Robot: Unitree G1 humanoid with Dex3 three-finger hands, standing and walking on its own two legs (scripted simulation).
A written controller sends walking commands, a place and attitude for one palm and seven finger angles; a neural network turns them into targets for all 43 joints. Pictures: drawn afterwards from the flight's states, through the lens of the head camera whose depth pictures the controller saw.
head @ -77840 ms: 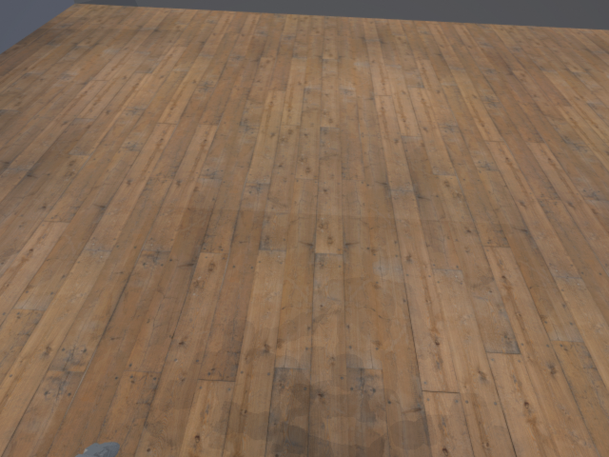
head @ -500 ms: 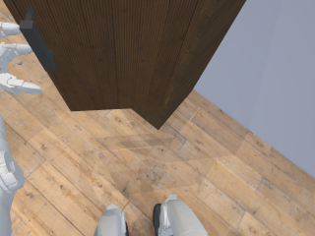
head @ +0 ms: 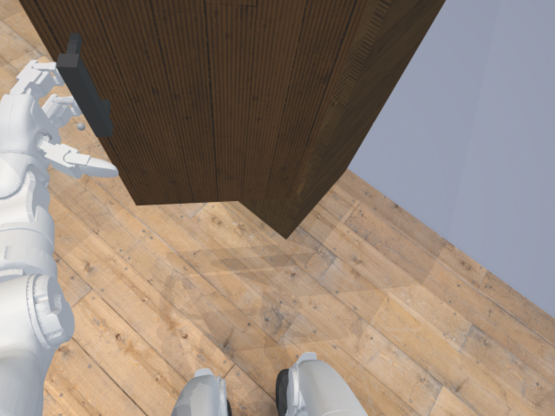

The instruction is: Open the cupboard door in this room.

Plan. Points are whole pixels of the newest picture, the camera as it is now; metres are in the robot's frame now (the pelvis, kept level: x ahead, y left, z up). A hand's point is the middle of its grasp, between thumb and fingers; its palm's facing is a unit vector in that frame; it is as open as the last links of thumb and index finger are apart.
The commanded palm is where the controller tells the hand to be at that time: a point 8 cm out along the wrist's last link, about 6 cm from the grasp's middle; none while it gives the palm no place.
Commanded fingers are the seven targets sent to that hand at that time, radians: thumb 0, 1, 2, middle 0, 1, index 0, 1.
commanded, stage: slide the fingers in behind the handle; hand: left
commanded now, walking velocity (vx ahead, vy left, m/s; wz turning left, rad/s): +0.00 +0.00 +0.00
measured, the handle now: (90, 88) +0.56 +0.23 +0.06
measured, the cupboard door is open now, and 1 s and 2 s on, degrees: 46 46 57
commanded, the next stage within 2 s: close the thumb around the handle in 0.70 s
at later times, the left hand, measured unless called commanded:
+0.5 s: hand (99, 121) +0.50 +0.21 +0.06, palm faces +0.04 -1.00 -0.02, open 14.0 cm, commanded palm +0.48 +0.26 +0.06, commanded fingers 0.00 -0.50 0.30 -0.30 -1.20 -0.30 -1.20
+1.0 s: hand (96, 127) +0.49 +0.21 +0.06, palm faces +0.03 -1.00 -0.01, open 13.0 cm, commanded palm +0.48 +0.25 +0.06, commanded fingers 0.00 0.12 0.56 -0.34 -1.27 -0.34 -1.27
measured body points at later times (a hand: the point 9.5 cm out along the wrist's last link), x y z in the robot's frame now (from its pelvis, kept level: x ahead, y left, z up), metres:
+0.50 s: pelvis +0.00 -0.01 +0.00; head +0.15 +0.02 +0.43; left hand +0.49 +0.27 +0.06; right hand +0.01 -0.27 -0.10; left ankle -0.02 +0.07 -0.66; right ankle +0.04 -0.12 -0.66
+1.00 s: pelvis +0.00 -0.01 +0.00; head +0.13 +0.02 +0.43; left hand +0.48 +0.27 +0.06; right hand +0.02 -0.27 -0.11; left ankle -0.02 +0.07 -0.66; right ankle +0.04 -0.12 -0.66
